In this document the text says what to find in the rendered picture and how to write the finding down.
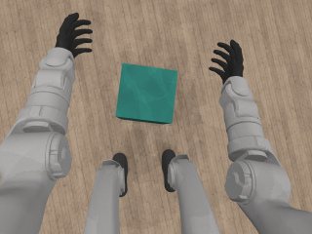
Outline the robot left hand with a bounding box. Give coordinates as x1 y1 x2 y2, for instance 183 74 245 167
55 13 93 58

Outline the robot right hand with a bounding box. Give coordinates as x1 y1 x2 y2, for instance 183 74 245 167
209 39 244 85

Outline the carton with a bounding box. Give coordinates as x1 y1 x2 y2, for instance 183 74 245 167
115 63 178 125

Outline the right robot forearm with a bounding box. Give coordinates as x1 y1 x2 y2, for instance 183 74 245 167
218 76 292 196

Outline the left robot upper arm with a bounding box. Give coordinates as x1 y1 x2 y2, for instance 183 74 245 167
0 132 72 234

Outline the left robot shin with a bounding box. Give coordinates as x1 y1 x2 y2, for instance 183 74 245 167
95 159 122 178

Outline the left robot thigh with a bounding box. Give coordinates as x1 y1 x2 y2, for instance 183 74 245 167
83 165 125 234

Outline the left robot forearm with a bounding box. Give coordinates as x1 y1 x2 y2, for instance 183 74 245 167
0 47 76 178

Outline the right robot upper arm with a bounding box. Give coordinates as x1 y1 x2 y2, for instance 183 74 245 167
224 159 312 234

